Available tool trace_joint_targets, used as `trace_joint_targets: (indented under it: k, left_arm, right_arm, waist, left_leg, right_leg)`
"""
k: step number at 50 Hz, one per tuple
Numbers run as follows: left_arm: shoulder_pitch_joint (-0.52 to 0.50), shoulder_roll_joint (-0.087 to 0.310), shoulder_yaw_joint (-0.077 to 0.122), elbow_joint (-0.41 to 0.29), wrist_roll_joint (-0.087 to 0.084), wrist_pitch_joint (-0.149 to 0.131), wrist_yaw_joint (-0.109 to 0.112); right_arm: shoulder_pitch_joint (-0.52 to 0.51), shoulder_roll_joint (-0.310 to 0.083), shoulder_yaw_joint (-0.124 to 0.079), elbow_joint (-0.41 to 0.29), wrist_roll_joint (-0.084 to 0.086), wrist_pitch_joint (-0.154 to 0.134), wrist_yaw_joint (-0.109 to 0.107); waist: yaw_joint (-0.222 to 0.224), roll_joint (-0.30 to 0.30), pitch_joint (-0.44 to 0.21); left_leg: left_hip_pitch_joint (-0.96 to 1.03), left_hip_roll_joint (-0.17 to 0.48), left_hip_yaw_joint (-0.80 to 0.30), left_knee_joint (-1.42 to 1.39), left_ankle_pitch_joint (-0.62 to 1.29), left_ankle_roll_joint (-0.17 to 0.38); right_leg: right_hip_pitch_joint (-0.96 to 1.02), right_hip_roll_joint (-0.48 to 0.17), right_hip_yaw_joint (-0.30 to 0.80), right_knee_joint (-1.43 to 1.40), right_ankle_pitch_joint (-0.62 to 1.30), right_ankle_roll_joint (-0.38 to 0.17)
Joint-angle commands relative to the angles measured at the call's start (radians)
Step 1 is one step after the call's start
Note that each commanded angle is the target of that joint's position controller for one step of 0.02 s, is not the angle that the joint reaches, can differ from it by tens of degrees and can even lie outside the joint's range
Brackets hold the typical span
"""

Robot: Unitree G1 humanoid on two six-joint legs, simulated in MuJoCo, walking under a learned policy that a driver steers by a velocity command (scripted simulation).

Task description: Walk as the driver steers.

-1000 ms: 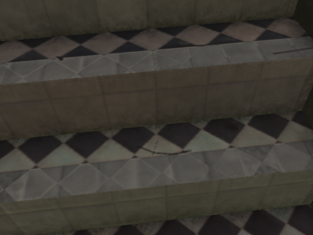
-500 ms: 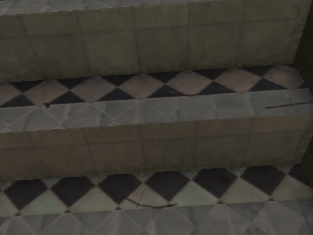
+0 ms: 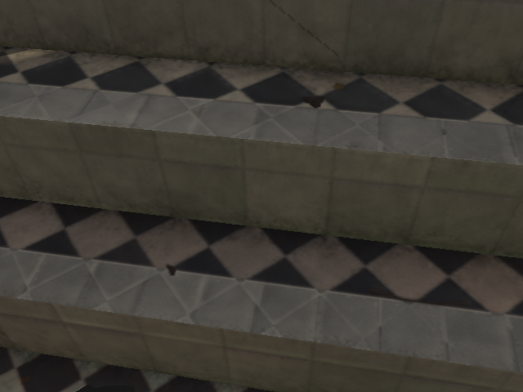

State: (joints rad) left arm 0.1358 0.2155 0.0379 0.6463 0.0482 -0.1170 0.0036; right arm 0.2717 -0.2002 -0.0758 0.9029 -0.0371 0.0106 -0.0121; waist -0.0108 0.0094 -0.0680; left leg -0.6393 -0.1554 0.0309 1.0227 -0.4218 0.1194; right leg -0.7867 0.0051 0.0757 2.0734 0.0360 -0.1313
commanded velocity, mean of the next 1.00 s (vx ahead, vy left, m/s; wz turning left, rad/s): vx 0.50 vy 0.00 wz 0.34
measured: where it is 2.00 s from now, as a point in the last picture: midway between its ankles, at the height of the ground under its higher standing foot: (112, 341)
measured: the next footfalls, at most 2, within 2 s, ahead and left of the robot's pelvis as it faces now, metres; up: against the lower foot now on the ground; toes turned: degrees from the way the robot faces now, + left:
right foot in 0.34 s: +0.29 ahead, -0.12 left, +0.22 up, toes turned +5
left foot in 0.86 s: +0.38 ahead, +0.25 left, +0.22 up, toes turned +21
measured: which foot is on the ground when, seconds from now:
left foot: down 0.00-0.36, up 0.38-0.84, down 0.86-1.00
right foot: up 0.00-0.32, down 0.34-0.86, up 0.88-1.00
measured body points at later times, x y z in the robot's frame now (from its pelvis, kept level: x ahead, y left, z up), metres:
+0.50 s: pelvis +0.18 -0.03 +0.20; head +0.17 -0.02 +0.65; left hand +0.29 +0.23 +0.08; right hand +0.35 -0.27 +0.10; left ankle +0.10 +0.09 -0.31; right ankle +0.25 -0.12 -0.45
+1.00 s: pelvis +0.35 +0.13 +0.29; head +0.34 +0.16 +0.74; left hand +0.47 +0.41 +0.18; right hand +0.43 -0.10 +0.16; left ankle +0.35 +0.24 -0.45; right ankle +0.30 +0.00 -0.10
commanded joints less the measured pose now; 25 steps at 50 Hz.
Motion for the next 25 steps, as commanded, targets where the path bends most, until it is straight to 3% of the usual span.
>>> trace_joint_targets:
  k: [1,2,3,4,5,6,7,8,9,10,11,12,13,14,15,16,17,18,19,20,21,22,23,24,25]
  left_arm:
    - [0.034,-0.117,-0.075,-0.087,0.001,0.012,0.018]
    - [-0.039,-0.115,-0.083,-0.104,0.001,0.016,0.023]
    - [-0.081,-0.123,-0.086,-0.103,-0.010,0.022,0.038]
    - [-0.111,-0.118,-0.088,-0.124,-0.011,0.030,0.056]
    - [-0.155,-0.128,-0.090,-0.132,-0.021,0.025,0.065]
    - [-0.262,-0.145,-0.098,-0.184,-0.021,0.021,0.075]
    - [-0.316,-0.138,-0.102,-0.216,-0.022,0.014,0.070]
    - [-0.381,-0.137,-0.105,-0.238,-0.014,0.015,0.067]
    - [-0.454,-0.153,-0.113,-0.269,-0.017,0.031,0.063]
    - [-0.451,-0.151,-0.112,-0.272,-0.007,0.039,0.056]
    - [-0.490,-0.173,-0.122,-0.294,-0.005,0.047,0.049]
    - [-0.467,-0.203,-0.133,-0.273,-0.004,0.057,0.042]
    - [-0.440,-0.201,-0.134,-0.254,-0.005,0.057,0.033]
    - [-0.286,-0.193,-0.123,-0.193,-0.028,0.053,0.027]
    - [-0.153,-0.142,-0.096,-0.145,-0.031,0.051,0.034]
    - [-0.011,-0.052,-0.056,-0.115,-0.059,0.049,0.038]
    - [0.098,0.020,-0.026,-0.067,-0.053,0.043,0.036]
    - [0.171,0.138,0.021,-0.026,-0.025,0.018,0.039]
    - [0.107,0.163,0.042,-0.002,-0.014,0.067,0.066]
    - [-0.069,0.073,0.030,0.010,-0.030,0.081,0.060]
    - [-0.181,0.000,0.023,0.053,-0.041,0.081,0.058]
    - [-0.143,-0.032,0.013,0.129,-0.040,0.073,0.062]
    - [-0.097,-0.061,0.004,0.193,-0.036,0.052,0.062]
    - [-0.070,-0.082,-0.002,0.237,-0.028,0.036,0.056]
    - [-0.021,-0.082,-0.001,0.281,-0.023,0.023,0.049]
  right_arm:
    - [-0.053,0.005,0.018,0.011,-0.008,-0.082,0.013]
    - [-0.018,-0.010,0.017,0.027,-0.004,-0.099,0.018]
    - [0.047,-0.012,0.015,0.045,-0.014,-0.114,0.023]
    - [0.081,-0.054,0.010,0.057,-0.018,-0.128,0.025]
    - [0.106,-0.064,0.006,0.071,-0.014,-0.133,0.025]
    - [0.129,-0.075,0.006,0.093,-0.023,-0.145,0.027]
    - [0.107,-0.070,0.009,0.096,-0.025,-0.143,0.030]
    - [0.130,-0.058,0.008,0.111,-0.011,-0.146,0.021]
    - [0.163,-0.071,-0.002,0.130,-0.008,-0.139,0.011]
    - [0.175,-0.073,-0.003,0.130,-0.009,-0.132,-0.003]
    - [0.222,-0.073,-0.010,0.135,0.004,-0.123,-0.030]
    - [0.246,-0.109,-0.026,0.129,0.005,-0.098,-0.045]
    - [0.235,-0.110,-0.034,0.114,0.015,-0.077,-0.053]
    - [0.116,-0.117,-0.031,0.034,0.030,-0.074,-0.054]
    - [0.113,-0.136,-0.035,-0.016,0.033,-0.085,-0.048]
    - [0.096,-0.192,-0.054,-0.052,0.034,-0.106,-0.028]
    - [0.031,-0.226,-0.068,-0.088,0.053,-0.141,-0.003]
    - [0.054,-0.124,-0.045,-0.177,0.064,-0.153,0.027]
    - [-0.049,-0.122,-0.049,-0.192,-0.025,-0.151,0.045]
    - [-0.028,-0.052,-0.045,-0.226,-0.082,-0.112,0.045]
    - [-0.043,0.004,-0.027,-0.261,-0.073,-0.069,0.029]
    - [-0.021,0.061,0.004,-0.252,-0.067,-0.039,0.013]
    - [0.048,0.055,0.011,-0.238,-0.053,-0.006,0.009]
    - [0.118,0.060,0.018,-0.201,-0.036,0.020,0.008]
    - [0.088,0.078,0.029,-0.214,-0.016,0.018,0.005]
  waist:
    - [0.073,-0.017,0.160]
    - [0.057,-0.022,0.194]
    - [0.019,0.023,0.153]
    - [0.000,0.039,0.160]
    - [-0.029,0.066,0.148]
    - [-0.047,0.052,0.156]
    - [-0.041,0.061,0.172]
    - [-0.054,0.027,0.170]
    - [-0.078,0.048,0.142]
    - [-0.087,0.057,0.127]
    - [-0.104,0.057,0.100]
    - [-0.093,0.058,-0.014]
    - [-0.088,0.046,-0.034]
    - [0.004,0.060,-0.118]
    - [0.036,0.087,-0.264]
    - [0.101,0.143,-0.378]
    - [0.166,0.136,-0.463]
    - [0.119,-0.172,-0.599]
    - [0.121,-0.406,-0.561]
    - [0.017,-0.246,-0.435]
    - [-0.061,-0.063,-0.231]
    - [-0.081,-0.004,-0.044]
    - [-0.127,0.067,0.056]
    - [-0.148,0.092,0.120]
    - [-0.119,0.022,0.161]
  left_leg:
    - [0.096,0.138,-0.451,-0.558,-0.123,0.002]
    - [0.091,0.145,-0.438,-0.584,-0.095,0.001]
    - [0.145,0.174,-0.479,-0.614,-0.034,0.041]
    - [0.215,0.189,-0.502,-0.652,-0.028,0.029]
    - [0.290,0.229,-0.537,-0.683,-0.007,0.043]
    - [0.325,0.256,-0.552,-0.721,0.001,0.049]
    - [0.298,0.238,-0.511,-0.743,-0.027,0.031]
    - [0.248,0.221,-0.506,-0.780,-0.006,0.015]
    - [0.215,0.219,-0.474,-0.867,0.071,0.038]
    - [0.255,0.222,-0.474,-0.874,0.126,0.074]
    - [0.329,0.259,-0.506,-0.910,0.265,0.105]
    - [0.387,0.308,-0.427,-0.987,0.533,0.124]
    - [0.386,0.291,-0.336,-0.964,0.735,0.112]
    - [0.286,0.259,-0.203,-0.888,1.180,0.103]
    - [0.316,0.267,-0.220,-0.778,1.653,0.118]
    - [0.484,0.279,-0.239,-0.595,1.940,0.128]
    - [0.491,0.272,-0.231,-0.361,1.992,0.137]
    - [0.129,0.138,-0.289,0.030,1.448,0.056]
    - [-0.014,0.017,-0.240,0.510,0.496,0.009]
    - [-0.107,0.038,-0.313,0.829,0.424,-0.010]
    - [-0.201,0.066,-0.253,0.957,0.463,-0.016]
    - [-0.298,0.083,-0.259,0.978,0.423,0.003]
    - [-0.289,0.105,-0.273,0.920,0.370,-0.006]
    - [-0.289,0.094,-0.258,0.911,0.337,-0.016]
    - [-0.361,0.070,-0.255,1.024,0.300,-0.017]
  right_leg:
    - [-0.368,-0.007,-0.008,0.101,-0.106,0.014]
    - [-0.421,-0.018,-0.046,0.074,-0.134,0.027]
    - [-0.483,0.004,-0.096,0.245,-0.181,0.029]
    - [-0.582,-0.021,-0.089,0.278,-0.220,0.040]
    - [-0.697,-0.029,-0.097,0.404,-0.258,0.041]
    - [-0.777,-0.040,-0.105,0.439,-0.337,0.036]
    - [-0.774,-0.059,-0.108,0.323,-0.368,0.031]
    - [-0.702,-0.067,-0.103,0.216,-0.357,0.023]
    - [-0.613,-0.054,-0.162,0.118,-0.345,0.031]
    - [-0.592,-0.065,-0.172,0.056,-0.328,0.039]
    - [-0.566,-0.084,-0.121,-0.031,-0.362,0.036]
    - [-0.419,-0.047,-0.219,-0.121,-0.391,0.023]
    - [-0.262,-0.049,-0.227,-0.293,-0.490,0.005]
    - [0.083,0.004,-0.260,-0.580,-0.593,-0.009]
    - [0.317,0.038,-0.260,-0.607,-0.585,-0.005]
    - [0.388,0.065,-0.236,-0.789,-0.568,0.021]
    - [0.553,0.059,-0.146,-0.943,-0.569,0.026]
    - [0.891,-0.200,0.447,-1.169,-0.863,-0.130]
    - [0.706,-0.299,0.875,-1.586,-1.133,-0.177]
    - [0.517,-0.305,0.843,-1.615,-1.197,-0.152]
    - [0.355,-0.312,0.690,-1.512,-1.105,-0.148]
    - [0.231,-0.292,0.546,-1.487,-1.033,-0.118]
    - [0.149,-0.263,0.426,-1.490,-0.972,-0.065]
    - [0.111,-0.237,0.329,-1.485,-0.898,-0.035]
    - [0.144,-0.243,0.299,-1.536,-0.797,-0.044]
